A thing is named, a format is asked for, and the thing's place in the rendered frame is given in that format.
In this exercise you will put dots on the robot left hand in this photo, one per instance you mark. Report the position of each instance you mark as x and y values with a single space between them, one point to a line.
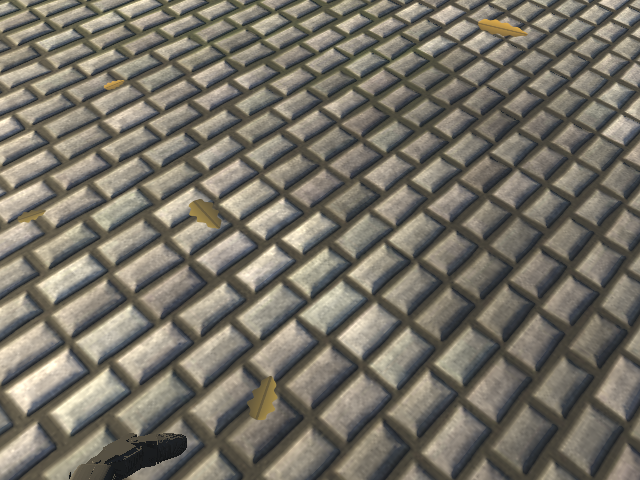
130 453

